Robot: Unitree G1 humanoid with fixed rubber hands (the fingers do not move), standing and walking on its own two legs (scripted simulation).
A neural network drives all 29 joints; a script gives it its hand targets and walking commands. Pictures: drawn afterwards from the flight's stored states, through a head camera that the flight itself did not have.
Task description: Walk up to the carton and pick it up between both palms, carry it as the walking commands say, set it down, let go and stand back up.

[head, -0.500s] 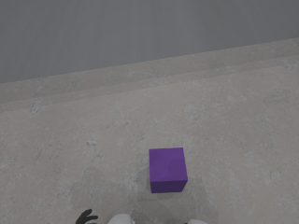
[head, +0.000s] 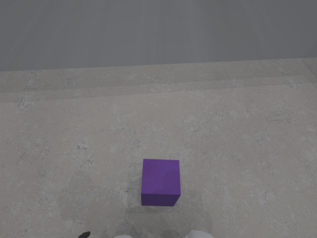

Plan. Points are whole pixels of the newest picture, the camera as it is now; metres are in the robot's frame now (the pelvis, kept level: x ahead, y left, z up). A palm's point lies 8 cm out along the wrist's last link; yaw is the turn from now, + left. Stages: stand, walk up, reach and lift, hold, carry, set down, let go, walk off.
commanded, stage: walk up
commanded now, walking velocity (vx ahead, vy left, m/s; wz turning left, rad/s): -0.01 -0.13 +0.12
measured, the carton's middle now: (159, 184) +0.41 -0.01 -0.64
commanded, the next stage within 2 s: stand in 1.72 s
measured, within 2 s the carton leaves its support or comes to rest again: neither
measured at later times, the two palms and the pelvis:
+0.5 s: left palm out of the picture +0.01 +0.19 -0.15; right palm out of the picture +0.03 -0.28 -0.13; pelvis -0.01 -0.04 +0.00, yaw +3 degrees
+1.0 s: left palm out of the picture -0.03 +0.19 -0.14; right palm out of the picture +0.05 -0.28 -0.14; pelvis +0.00 -0.04 +0.00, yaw +4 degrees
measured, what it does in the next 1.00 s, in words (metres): steps on the spot: right foot, then left foot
